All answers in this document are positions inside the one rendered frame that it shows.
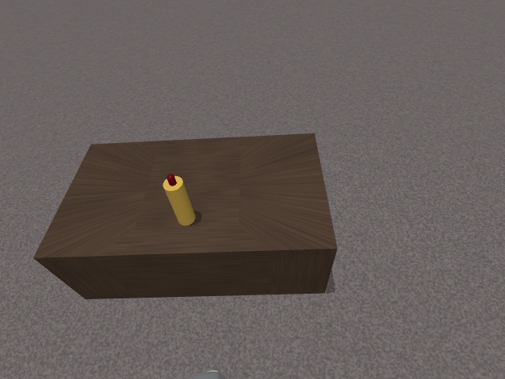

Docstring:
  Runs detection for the bottle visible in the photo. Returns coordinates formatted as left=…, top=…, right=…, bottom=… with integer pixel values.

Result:
left=163, top=174, right=196, bottom=226

